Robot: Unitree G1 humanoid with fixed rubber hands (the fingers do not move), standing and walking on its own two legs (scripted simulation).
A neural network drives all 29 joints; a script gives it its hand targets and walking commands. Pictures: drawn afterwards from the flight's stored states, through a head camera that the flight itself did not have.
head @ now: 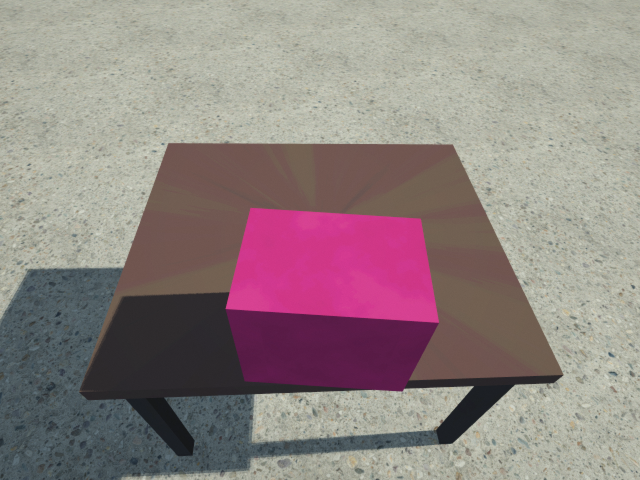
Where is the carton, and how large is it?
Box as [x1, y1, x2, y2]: [226, 208, 438, 391]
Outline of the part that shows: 250,208 226,305 226,312 244,380 402,391 438,323 420,219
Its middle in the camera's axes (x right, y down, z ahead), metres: +0.02 +0.10 +0.66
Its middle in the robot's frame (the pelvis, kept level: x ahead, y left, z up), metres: +0.42 +0.01 -0.09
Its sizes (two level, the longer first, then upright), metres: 0.280 0.194 0.238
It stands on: a table, 0.57 m high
